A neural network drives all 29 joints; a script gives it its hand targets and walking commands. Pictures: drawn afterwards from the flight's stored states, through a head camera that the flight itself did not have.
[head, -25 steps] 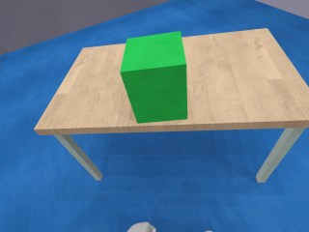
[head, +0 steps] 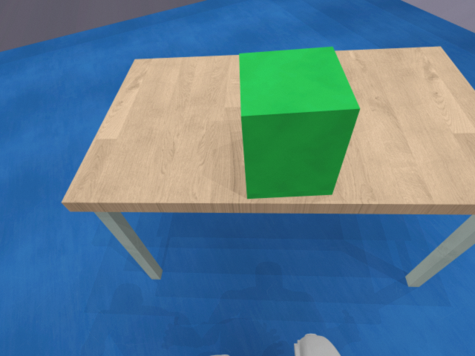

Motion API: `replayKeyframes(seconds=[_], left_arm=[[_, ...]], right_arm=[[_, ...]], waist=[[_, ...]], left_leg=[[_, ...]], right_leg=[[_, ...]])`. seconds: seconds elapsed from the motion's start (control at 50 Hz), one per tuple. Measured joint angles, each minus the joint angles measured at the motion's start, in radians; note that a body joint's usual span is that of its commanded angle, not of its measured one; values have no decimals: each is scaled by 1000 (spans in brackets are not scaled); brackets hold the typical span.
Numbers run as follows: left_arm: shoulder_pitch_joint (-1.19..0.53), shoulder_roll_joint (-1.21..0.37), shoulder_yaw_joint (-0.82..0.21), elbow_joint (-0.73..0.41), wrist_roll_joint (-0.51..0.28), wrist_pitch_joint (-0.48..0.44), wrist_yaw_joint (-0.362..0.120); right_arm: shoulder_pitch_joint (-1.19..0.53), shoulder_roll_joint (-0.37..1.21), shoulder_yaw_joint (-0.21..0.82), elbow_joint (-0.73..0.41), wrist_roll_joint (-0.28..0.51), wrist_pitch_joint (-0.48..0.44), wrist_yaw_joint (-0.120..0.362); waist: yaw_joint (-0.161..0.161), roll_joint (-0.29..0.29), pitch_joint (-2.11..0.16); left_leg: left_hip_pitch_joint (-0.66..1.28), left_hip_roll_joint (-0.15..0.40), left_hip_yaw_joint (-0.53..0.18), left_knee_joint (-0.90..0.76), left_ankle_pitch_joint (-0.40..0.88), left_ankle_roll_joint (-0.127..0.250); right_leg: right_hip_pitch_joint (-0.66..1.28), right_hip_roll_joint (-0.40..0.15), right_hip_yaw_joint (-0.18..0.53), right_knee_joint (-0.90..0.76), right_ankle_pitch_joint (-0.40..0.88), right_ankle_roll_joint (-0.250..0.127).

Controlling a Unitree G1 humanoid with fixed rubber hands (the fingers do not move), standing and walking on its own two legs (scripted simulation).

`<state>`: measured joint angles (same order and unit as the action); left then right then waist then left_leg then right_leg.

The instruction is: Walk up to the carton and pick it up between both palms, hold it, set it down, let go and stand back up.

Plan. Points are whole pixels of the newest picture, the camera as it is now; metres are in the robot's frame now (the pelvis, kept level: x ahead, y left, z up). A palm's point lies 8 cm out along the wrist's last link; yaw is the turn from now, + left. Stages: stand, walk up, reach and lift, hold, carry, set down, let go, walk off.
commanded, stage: walk up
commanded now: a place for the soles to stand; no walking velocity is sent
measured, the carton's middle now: (287, 127) +0.59 -0.07 +0.02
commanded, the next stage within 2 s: none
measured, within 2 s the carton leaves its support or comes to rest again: neither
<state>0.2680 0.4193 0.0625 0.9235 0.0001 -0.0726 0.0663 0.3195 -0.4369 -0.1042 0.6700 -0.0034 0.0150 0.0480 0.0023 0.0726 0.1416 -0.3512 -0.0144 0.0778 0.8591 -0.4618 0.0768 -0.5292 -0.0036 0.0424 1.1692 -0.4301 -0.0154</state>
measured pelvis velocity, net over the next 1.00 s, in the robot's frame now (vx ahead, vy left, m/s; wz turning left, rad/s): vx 0.05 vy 0.05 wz -0.04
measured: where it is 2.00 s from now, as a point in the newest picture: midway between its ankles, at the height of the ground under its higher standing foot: outside the picture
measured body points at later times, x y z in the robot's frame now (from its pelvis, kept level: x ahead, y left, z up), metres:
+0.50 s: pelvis +0.02 +0.06 -0.01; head +0.05 +0.04 +0.43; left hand +0.08 +0.40 -0.11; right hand +0.11 -0.27 -0.11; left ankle +0.05 +0.15 -0.71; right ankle +0.08 -0.12 -0.70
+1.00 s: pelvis +0.05 +0.05 +0.00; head +0.09 +0.03 +0.45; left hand +0.11 +0.38 -0.10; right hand +0.12 -0.27 -0.11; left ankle +0.06 +0.15 -0.70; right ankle +0.07 -0.08 -0.68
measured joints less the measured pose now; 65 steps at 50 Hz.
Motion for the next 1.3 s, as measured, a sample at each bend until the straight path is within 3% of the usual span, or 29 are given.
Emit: replayKeyframes(seconds=[0.08,0.14,0.24,0.4,0.5,0.56,0.62,0.8,0.98,1.04,1.16,1.3], left_arm=[[0,-2,-2,0,0,0,2],[1,-5,0,0,0,-12,13],[4,-23,0,0,0,-13,30],[4,-18,15,-2,0,-13,19],[3,-6,15,-8,0,1,-6],[2,-11,7,-8,0,29,-1],[3,-21,-5,-8,0,29,-8],[3,-13,-7,-8,0,38,-12],[3,-7,-7,-8,0,38,-12],[4,-10,-6,-9,0,29,-11],[4,-51,-9,-8,0,22,-8],[4,-60,-8,-8,0,22,-6]], right_arm=[[0,0,0,0,0,0,0],[-3,1,0,1,0,4,0],[-4,-3,4,1,0,30,0],[-4,-16,4,0,0,48,4],[2,-14,4,1,0,30,3],[3,14,11,5,0,21,-9],[3,27,18,4,0,13,-18],[3,34,18,5,0,-12,-44],[3,38,18,5,0,-12,-45],[1,37,18,5,0,-11,-45],[-14,28,21,5,0,10,-45],[-15,14,21,5,0,36,-45]], waist=[[0,-1,0],[0,3,3],[0,9,2],[0,13,1],[-1,7,4],[-1,-27,8],[-1,-35,7],[0,-46,7],[0,-57,7],[0,-54,8],[0,-41,7],[0,-41,7]], left_leg=[[0,-10,17,0,-11,4],[-15,-9,18,53,-22,-11],[-80,-8,-26,255,-22,-59],[-113,34,-62,267,-23,-68],[-45,32,-58,66,-2,-46],[-36,18,-28,78,-9,-29],[-14,16,-25,28,9,-27],[3,4,-12,-40,32,-6],[14,3,3,-40,21,-34],[10,7,1,-14,13,-54],[-26,9,-26,147,-21,-73],[-41,9,-71,154,-21,-84]], right_leg=[[13,0,-36,-155,-25,0],[63,2,-62,-329,103,-13],[109,-17,-62,-313,69,-10],[120,-43,-35,-313,58,3],[103,-48,-26,-275,21,9],[64,-3,41,-128,-36,1],[55,25,44,-87,-6,1],[55,25,45,-87,17,1],[62,22,37,-139,-67,0],[111,22,28,-309,49,-11],[135,28,32,-296,25,-26],[140,29,42,-296,23,-25]])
